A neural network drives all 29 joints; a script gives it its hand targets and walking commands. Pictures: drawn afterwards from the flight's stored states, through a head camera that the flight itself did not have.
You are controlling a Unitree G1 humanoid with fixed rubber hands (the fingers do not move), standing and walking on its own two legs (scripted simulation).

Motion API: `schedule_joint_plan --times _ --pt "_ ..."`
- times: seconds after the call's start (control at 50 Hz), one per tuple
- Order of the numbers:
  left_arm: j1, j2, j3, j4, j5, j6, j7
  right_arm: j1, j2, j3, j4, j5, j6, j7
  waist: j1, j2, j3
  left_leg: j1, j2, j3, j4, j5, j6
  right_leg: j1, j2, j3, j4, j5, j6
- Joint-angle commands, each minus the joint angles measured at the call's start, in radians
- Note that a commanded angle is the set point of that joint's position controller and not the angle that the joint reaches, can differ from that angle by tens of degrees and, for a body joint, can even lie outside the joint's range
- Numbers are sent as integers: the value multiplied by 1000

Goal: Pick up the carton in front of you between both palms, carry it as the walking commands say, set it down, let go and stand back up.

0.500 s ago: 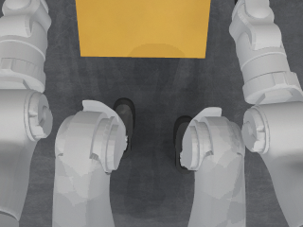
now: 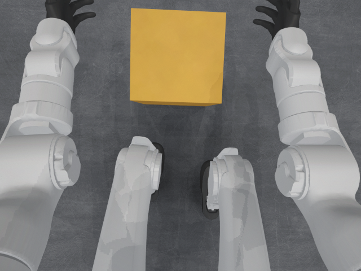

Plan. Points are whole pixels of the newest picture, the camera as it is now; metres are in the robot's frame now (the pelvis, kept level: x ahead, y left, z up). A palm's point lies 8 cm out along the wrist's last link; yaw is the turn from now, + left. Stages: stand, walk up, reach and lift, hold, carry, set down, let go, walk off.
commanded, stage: set down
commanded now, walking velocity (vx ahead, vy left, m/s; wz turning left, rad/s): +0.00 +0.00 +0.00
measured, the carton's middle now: (176, 68) +0.50 +0.06 -0.34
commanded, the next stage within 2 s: let go in 0.52 s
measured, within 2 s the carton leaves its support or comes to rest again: neither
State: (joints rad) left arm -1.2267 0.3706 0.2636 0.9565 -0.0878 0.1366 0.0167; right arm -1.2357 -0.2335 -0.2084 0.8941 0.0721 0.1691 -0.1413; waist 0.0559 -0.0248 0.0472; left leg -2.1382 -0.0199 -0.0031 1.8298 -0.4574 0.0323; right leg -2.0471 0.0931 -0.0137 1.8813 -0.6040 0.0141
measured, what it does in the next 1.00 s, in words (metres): rises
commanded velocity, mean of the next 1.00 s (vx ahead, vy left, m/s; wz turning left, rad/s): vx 0.00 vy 0.00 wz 0.00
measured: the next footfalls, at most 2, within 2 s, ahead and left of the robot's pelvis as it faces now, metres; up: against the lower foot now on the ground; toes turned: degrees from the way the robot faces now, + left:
none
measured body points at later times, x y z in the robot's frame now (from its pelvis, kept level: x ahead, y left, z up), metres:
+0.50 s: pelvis +0.03 +0.00 +0.15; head +0.33 +0.04 +0.48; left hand +0.51 +0.28 +0.04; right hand +0.56 -0.12 +0.04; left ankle +0.12 +0.10 -0.43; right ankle +0.08 -0.11 -0.43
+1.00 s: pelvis +0.09 +0.01 +0.26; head +0.30 +0.03 +0.66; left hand +0.40 +0.28 +0.15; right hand +0.45 -0.16 +0.14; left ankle +0.12 +0.10 -0.43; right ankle +0.08 -0.11 -0.43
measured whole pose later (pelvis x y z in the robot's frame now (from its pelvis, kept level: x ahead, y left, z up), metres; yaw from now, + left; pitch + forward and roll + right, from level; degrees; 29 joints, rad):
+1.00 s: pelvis +0.09 +0.01 +0.26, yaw +3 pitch +31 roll -1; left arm -0.37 0.24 0.18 0.64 0.01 0.04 -0.08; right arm -0.38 -0.14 -0.16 0.61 -0.06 0.06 -0.02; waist 0.04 0.00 -0.07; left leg -1.06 -0.05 -0.03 0.78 -0.26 0.04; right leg -0.98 0.05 0.05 0.79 -0.35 0.01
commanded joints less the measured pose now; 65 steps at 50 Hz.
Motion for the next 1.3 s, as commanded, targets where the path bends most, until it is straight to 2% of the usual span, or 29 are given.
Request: schedule_joint_plan --times 0.0,0.14,0.32,0.48,0.56,0.68,0.8,0.9,1.0,1.12,1.28 --pt "-206 152 22 -167 0 -1 -6 -227 -98 3 -180 1 -3 2 40 33 -1171 927 -27 12 -181 355 -36 369 28 -51 -248 198 18" --pt "-139 141 30 -238 1 28 -31 -158 -87 -5 -243 -10 25 16 31 27 -1192 1056 -35 12 -308 435 -41 474 30 -49 -383 266 26" --pt "-68 98 59 -196 41 -1 -59 -67 -62 -39 -191 -45 -9 39 20 43 -1094 1163 -28 -6 -499 479 -48 543 13 -25 -578 312 34" --pt "-32 73 87 -172 79 -34 -72 -34 -44 -54 -177 -72 -35 60 23 27 -1042 1257 -20 -16 -673 490 -48 683 -3 -5 -754 346 40" --pt "29 59 95 -162 115 -43 -80 33 -29 -68 -170 -113 -41 66 15 22 -1045 1320 -17 -20 -743 504 -45 759 -9 0 -829 372 43" --pt "280 48 61 -255 175 -43 -98 297 -1 -41 -263 -166 -36 59 9 40 -1087 1546 -14 -23 -849 595 -35 921 -12 -5 -944 448 41" --pt "504 17 -7 -400 146 -72 -102 517 9 12 -402 -142 -79 79 6 74 -953 1759 5 -71 -954 689 -28 983 -19 8 -1058 467 24" --pt "708 -32 -57 -411 97 -104 -99 715 8 28 -392 -134 -118 109 -14 78 -835 1873 26 -105 -1011 781 -32 1020 -25 20 -1130 478 18" --pt "940 -62 -91 -417 86 -136 -90 940 4 47 -371 -131 -150 130 -27 74 -730 1967 34 -115 -1074 850 -34 1125 -35 37 -1204 503 12" --pt "1159 -68 -124 -481 77 -172 -81 1130 -6 82 -420 -114 -188 147 -32 45 -568 2004 21 -95 -1189 786 -32 1368 -51 53 -1304 547 4" --pt "1383 -73 -175 -575 71 -167 -76 1348 -25 122 -502 -88 -195 172 -45 3 -306 2040 -6 -40 -1357 552 -39 1712 -72 64 -1455 584 0"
